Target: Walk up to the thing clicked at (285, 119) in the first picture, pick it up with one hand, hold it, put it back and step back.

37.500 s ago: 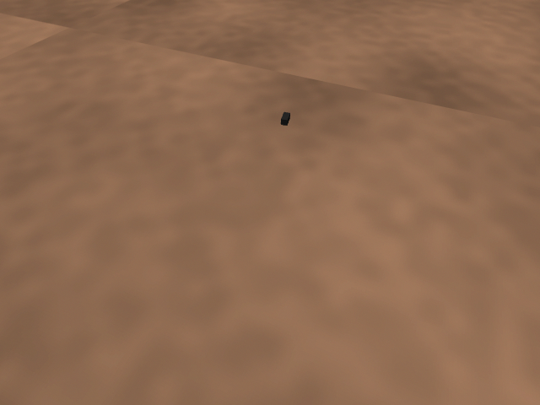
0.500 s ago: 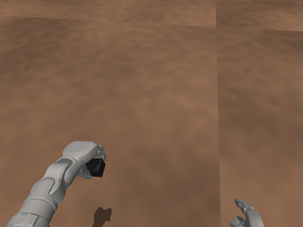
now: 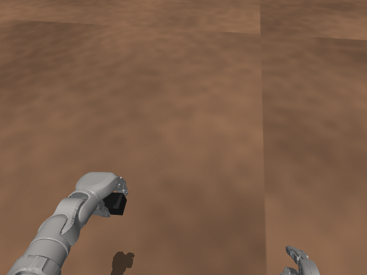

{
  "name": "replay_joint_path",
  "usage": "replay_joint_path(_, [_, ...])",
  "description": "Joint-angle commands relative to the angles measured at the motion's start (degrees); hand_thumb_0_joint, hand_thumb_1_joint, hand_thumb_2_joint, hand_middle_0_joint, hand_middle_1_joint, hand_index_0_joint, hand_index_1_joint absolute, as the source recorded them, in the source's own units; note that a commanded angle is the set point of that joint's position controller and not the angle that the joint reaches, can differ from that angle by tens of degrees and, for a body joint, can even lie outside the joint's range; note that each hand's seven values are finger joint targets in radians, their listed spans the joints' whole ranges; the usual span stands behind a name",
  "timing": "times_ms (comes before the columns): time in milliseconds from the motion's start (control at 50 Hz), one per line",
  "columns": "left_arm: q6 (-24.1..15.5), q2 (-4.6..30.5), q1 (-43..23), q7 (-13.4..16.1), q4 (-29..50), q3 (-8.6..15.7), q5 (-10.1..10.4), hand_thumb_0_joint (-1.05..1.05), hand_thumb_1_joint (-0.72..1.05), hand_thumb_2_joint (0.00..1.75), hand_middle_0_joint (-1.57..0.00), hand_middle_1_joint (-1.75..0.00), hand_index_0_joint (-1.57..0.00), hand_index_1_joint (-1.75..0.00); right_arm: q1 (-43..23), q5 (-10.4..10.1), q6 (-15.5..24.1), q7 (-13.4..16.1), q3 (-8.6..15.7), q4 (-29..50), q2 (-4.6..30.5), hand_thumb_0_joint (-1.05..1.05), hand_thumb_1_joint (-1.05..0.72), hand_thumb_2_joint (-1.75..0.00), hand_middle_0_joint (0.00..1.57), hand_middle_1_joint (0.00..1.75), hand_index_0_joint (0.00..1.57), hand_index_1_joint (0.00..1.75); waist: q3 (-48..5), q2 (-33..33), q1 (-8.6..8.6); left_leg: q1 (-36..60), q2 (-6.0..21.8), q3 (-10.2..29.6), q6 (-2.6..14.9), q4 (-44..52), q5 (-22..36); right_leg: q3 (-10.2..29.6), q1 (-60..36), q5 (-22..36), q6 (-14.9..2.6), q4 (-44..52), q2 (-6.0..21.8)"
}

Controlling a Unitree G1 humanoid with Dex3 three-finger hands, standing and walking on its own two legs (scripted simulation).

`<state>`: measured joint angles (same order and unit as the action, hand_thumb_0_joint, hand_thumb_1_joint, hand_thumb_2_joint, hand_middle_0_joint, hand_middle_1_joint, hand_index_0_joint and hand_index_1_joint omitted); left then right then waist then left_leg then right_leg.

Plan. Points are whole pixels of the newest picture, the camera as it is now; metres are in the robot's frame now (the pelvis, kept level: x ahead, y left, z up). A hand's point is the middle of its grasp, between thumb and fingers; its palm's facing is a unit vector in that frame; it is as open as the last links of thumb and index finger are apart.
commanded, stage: crouch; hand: left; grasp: from above
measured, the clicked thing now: (107, 203) +0.31 +0.23 -0.07
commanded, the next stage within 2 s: none
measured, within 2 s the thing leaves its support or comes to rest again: neither
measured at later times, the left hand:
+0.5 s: hand (123, 214) +0.35 +0.23 -0.25, palm faces -0.40 +0.10 -0.91, open 7.4 cm
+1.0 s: hand (138, 222) +0.40 +0.23 -0.47, palm faces -0.46 +0.04 -0.89, open 7.2 cm
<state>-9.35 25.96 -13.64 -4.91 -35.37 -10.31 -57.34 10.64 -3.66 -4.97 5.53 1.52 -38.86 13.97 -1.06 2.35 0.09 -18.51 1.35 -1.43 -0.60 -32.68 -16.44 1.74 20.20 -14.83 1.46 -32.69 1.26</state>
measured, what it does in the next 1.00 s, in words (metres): lowers itself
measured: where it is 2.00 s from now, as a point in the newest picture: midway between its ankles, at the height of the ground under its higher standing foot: outside the picture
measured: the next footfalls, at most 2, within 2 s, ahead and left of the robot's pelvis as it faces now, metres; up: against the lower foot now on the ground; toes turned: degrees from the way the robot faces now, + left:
none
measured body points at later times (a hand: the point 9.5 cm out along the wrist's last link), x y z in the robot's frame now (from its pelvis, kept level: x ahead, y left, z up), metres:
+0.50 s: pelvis -0.06 +0.01 -0.15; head +0.09 +0.03 +0.28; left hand +0.37 +0.23 -0.20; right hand +0.02 -0.28 -0.27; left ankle +0.00 +0.13 -0.73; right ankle +0.02 -0.14 -0.73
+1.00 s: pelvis -0.07 +0.02 -0.31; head +0.16 +0.07 +0.07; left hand +0.42 +0.23 -0.42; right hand -0.04 -0.25 -0.42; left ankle +0.00 +0.13 -0.73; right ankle +0.02 -0.13 -0.73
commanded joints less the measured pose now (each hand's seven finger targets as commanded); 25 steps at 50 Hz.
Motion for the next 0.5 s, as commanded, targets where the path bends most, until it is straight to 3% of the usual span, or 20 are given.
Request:
replay_joint_path(0, [-2.0, 10.9, -17.7, 4.2, 5.5, 6.3, -0.3, 0.00, 0.71, 0.39, -1.04, -0.40, -1.07, -0.37, -3.6, 0.3, 1.7, 0.3, 2.3, 7.4, 7.1, 0.00, -0.90, -0.90, 0.20, 0.30, 0.20, 0.30, -10.9, -3.8, 1.11, 2.0, -2.6, 0.0, 1.43, 2.1, 9.3, -1.5, 0.0, 6.8, -1.78, 3.5, -2.3])
replay_joint_path(80, [-5.2, 10.9, -22.4, 8.4, -0.3, 6.1, -3.2, 0.00, 0.71, 0.42, -1.04, -0.43, -1.07, -0.39, -2.7, 1.4, 1.2, -0.2, 2.5, 6.5, 7.2, 0.00, -0.91, -0.90, 0.20, 0.30, 0.20, 0.30, -12.4, -3.8, 2.43, -5.6, -3.0, -0.4, 1.37, -5.6, 6.0, -1.2, 8.2, 4.7, -1.69, -3.0, -2.0])
replay_joint_path(140, [-6.8, 11.8, -26.8, 12.5, -3.4, 6.7, -5.9, 0.00, 0.74, 0.41, -1.05, -0.46, -1.09, -0.41, -0.2, 2.3, 0.8, -1.1, 3.3, 5.5, 7.9, 0.00, -0.91, -0.90, 0.20, 0.30, 0.20, 0.30, -18.1, -1.4, 2.82, -11.7, -2.7, -0.3, 0.72, -13.7, 5.7, -1.4, 14.7, 4.6, -2.11, -10.7, -2.3])
replay_joint_path(200, [-7.0, 10.9, -30.9, 17.4, -9.4, 5.4, -9.5, 0.00, 0.73, 0.38, -1.05, -0.47, -1.10, -0.42, 2.0, 3.1, 0.3, -2.0, 4.0, 5.6, 8.4, 0.00, -0.91, -0.90, 0.20, 0.30, 0.20, 0.30, -21.7, -1.4, 3.88, -19.8, -2.7, -0.2, 0.75, -21.2, 3.3, -1.5, 22.0, 2.9, -2.22, -17.4, -2.2])
replay_joint_path(260, [-6.1, 12.2, -35.4, 22.4, -15.0, 6.2, -11.7, 0.00, 0.73, 0.37, -1.05, -0.45, -1.10, -0.41, 3.0, 3.8, 0.0, -3.0, 4.6, 5.1, 9.4, 0.00, -0.91, -0.90, 0.20, 0.30, 0.20, 0.30, -24.6, -0.8, 4.48, -28.2, -2.8, 0.0, 0.86, -27.6, -0.6, -1.7, 28.9, -0.7, -2.16, -23.3, -2.2])
replay_joint_path(320, [-4.0, 13.2, -42.4, 25.5, -17.1, 6.3, -13.0, 0.00, 0.74, 0.34, -1.05, -0.43, -1.10, -0.39, 4.7, 4.6, 0.3, -3.2, 5.1, 3.4, 10.0, 0.00, -0.91, -0.90, 0.20, 0.30, 0.20, 0.30, -30.9, 1.2, 5.81, -33.0, -2.8, 0.4, 1.42, -33.2, -2.0, -1.8, 34.3, -2.1, -2.12, -28.4, -2.1])
replay_joint_path(360, [-2.7, 13.3, -45.9, 26.3, -18.6, 6.3, -12.8, 0.00, 0.71, 0.36, -1.06, -0.40, -1.10, -0.36, 6.3, 4.9, 0.9, -3.0, 5.4, 2.1, 10.1, 0.00, -0.92, -0.90, 0.20, 0.30, 0.20, 0.30, -34.3, 2.1, 6.75, -36.1, -2.7, 0.7, 1.72, -36.5, -2.9, -1.9, 37.8, -3.0, -2.18, -31.4, -2.0])
replay_joint_path(420, [-1.3, 13.2, -49.9, 26.5, -18.4, 6.2, -12.1, 0.00, 0.75, 0.36, -1.10, -0.38, -1.13, -0.34, 7.9, 5.6, 2.0, -2.8, 6.0, 1.2, 10.5, 0.00, -0.91, -0.90, 0.20, 0.30, 0.20, 0.30, -40.9, 3.3, 7.51, -39.1, -2.4, 1.6, 1.78, -41.2, -3.6, -2.4, 42.2, -3.7, -2.63, -36.8, -2.0])
replay_joint_path(440, [-0.8, 15.6, -50.6, 26.5, -17.8, 7.4, -12.3, 0.00, 0.77, 0.34, -1.10, -0.39, -1.14, -0.35, 8.1, 5.6, 2.2, -2.7, 6.3, 1.2, 10.9, 0.00, -0.92, -0.90, 0.20, 0.30, 0.20, 0.30, -43.3, 4.7, 6.85, -38.9, -2.3, 1.9, 1.60, -41.9, -4.0, -2.6, 43.1, -4.5, -2.90, -38.3, -2.0])
replay_joint_path(480, [0.4, 13.3, -49.7, 26.1, -21.6, 6.2, -12.2, 0.00, 0.81, 0.36, -1.13, -0.39, -1.17, -0.35, 8.4, 5.8, 2.6, -2.6, 6.3, 0.8, 10.7, 0.00, -0.91, -0.90, 0.20, 0.30, 0.20, 0.30, -42.5, 4.4, 7.70, -42.1, -2.0, 2.7, 1.33, -43.3, -6.3, -3.3, 46.8, -6.6, -3.12, -41.1, -2.0])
